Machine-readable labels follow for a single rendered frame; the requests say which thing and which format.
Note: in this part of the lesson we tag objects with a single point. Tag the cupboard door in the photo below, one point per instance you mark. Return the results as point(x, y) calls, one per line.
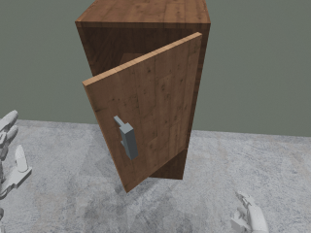
point(153, 93)

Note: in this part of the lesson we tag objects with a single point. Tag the right robot hand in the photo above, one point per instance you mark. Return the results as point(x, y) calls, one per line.
point(252, 220)

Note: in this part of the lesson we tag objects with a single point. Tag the handle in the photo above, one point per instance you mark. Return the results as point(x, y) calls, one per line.
point(128, 138)

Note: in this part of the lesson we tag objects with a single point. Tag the left robot hand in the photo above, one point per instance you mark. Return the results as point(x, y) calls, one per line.
point(18, 174)

